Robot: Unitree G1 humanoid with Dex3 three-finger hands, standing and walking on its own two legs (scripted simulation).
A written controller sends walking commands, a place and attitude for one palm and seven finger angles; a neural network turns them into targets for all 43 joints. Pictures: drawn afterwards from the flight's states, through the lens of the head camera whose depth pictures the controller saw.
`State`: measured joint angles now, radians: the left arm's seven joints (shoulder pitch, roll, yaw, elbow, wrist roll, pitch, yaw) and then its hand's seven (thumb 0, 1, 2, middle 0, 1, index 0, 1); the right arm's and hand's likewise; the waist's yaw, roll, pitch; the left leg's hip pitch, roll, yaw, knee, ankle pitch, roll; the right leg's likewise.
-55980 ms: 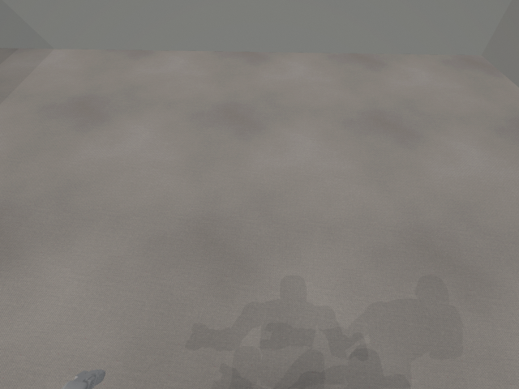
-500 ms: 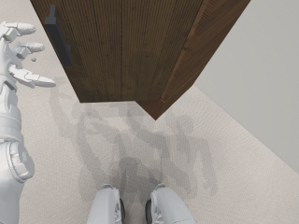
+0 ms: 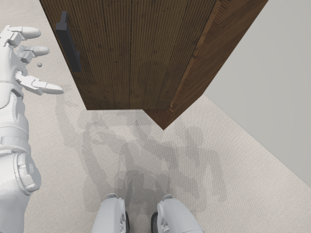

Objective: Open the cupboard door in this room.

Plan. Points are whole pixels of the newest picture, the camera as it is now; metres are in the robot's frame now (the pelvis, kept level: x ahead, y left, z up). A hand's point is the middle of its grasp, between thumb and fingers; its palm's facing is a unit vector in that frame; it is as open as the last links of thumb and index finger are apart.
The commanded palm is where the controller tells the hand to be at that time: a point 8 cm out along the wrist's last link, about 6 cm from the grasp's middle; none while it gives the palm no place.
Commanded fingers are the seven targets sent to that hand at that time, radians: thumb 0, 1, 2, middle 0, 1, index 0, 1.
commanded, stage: move the hooked fingers beside the handle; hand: left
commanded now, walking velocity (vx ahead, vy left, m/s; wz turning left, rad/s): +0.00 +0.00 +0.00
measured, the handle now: (71, 44) +0.57 +0.18 +0.06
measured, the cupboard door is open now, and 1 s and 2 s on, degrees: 50 50 50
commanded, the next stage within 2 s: slide the fingers in behind the handle in 0.06 s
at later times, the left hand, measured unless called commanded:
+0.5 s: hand (51, 67) +0.50 +0.22 +0.05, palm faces +0.02 -1.00 +0.00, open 14.0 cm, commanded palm +0.49 +0.25 +0.05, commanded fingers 0.00 -0.50 0.30 -0.30 -1.20 -0.30 -1.20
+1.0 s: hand (64, 65) +0.51 +0.19 +0.05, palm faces +0.03 -1.00 +0.00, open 14.0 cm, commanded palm +0.49 +0.22 +0.05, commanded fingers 0.00 -0.50 0.30 -0.30 -1.20 -0.30 -1.20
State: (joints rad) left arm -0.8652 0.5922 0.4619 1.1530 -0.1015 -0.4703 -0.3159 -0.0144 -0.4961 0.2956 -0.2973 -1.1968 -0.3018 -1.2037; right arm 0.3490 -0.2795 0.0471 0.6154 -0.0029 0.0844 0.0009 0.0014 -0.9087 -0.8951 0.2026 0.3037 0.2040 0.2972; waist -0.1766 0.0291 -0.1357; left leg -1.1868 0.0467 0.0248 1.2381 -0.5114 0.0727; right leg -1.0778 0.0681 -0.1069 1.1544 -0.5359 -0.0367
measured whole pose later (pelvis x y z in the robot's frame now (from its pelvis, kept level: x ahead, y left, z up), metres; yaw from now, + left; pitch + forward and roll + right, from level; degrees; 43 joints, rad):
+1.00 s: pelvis +0.00 +0.00 +0.00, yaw +0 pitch +26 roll -5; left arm -0.88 0.47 0.37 1.15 -0.09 -0.48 -0.21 -0.01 -0.50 0.30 -0.30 -1.20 -0.30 -1.20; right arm 0.37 -0.26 0.03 0.64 -0.02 0.09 0.02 0.00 -0.91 -0.90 0.20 0.30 0.20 0.30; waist -0.18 0.04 -0.15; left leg -1.19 0.04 0.03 1.24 -0.51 0.08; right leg -1.08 0.06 -0.10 1.16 -0.54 -0.03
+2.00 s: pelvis +0.00 -0.02 +0.00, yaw +1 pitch +26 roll -4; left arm -0.88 0.43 0.33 1.18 -0.08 -0.49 -0.15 -0.01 -0.42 0.33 -0.30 -1.20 -0.30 -1.21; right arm 0.36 -0.27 0.03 0.63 -0.01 0.09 0.03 0.00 -0.91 -0.90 0.20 0.30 0.20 0.30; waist -0.18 0.04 -0.15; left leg -1.17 0.04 0.02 1.23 -0.51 0.05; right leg -1.07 0.06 -0.11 1.17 -0.55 -0.06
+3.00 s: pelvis +0.02 -0.01 +0.02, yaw +0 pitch +23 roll -3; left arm -0.55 0.28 0.26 0.89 -0.15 -0.51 -0.13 0.01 0.73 0.74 -0.36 -1.34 -0.35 -1.35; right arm 0.36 -0.25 0.00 0.60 0.00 0.12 0.05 0.00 -0.91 -0.90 0.20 0.30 0.20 0.30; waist -0.12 0.04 -0.18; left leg -1.04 0.03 0.06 1.14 -0.51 0.06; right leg -0.97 0.06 -0.06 1.10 -0.54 -0.05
